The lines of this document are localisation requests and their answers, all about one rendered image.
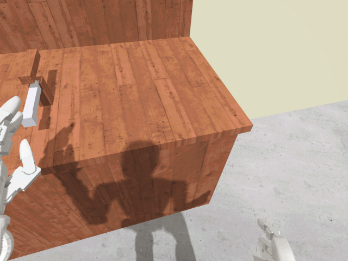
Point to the robot left hand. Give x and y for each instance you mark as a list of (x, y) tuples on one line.
[(22, 177)]

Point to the tap lever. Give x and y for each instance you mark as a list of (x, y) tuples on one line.
[(31, 105)]

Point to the counter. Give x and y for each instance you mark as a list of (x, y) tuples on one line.
[(133, 122)]

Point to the robot right hand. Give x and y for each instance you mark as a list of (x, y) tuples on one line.
[(279, 248)]

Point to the robot left forearm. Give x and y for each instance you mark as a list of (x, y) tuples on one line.
[(6, 239)]

